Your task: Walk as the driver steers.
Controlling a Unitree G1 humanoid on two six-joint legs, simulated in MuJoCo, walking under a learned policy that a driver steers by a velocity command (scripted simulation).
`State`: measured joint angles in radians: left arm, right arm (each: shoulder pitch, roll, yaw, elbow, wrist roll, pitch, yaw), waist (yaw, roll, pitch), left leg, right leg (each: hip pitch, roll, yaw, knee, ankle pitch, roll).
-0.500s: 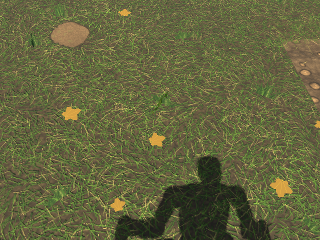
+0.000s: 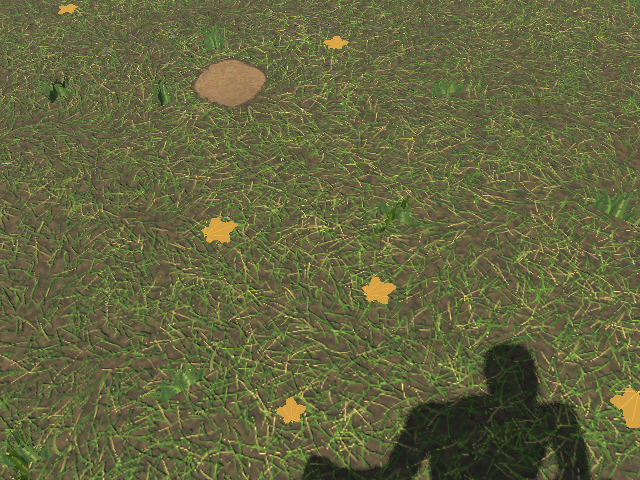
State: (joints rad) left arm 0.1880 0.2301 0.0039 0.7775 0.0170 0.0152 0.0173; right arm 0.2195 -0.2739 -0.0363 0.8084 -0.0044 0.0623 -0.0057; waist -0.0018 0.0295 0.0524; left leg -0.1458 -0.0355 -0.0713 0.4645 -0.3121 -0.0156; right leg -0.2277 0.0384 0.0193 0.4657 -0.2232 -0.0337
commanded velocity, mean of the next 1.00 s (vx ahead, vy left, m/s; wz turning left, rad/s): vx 0.22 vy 0.00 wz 0.02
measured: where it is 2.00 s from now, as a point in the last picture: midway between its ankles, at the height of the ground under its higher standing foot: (354, 355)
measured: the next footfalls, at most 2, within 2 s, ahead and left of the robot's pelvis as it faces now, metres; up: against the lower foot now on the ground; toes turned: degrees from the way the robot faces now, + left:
left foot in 0.02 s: +0.01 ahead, +0.12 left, +0.00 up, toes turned -5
left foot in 1.10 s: +0.44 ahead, +0.04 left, +0.00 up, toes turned +3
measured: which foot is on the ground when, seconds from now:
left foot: up 0.00-0.00, down 0.02-0.62, up 0.64-1.00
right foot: down 0.00-1.00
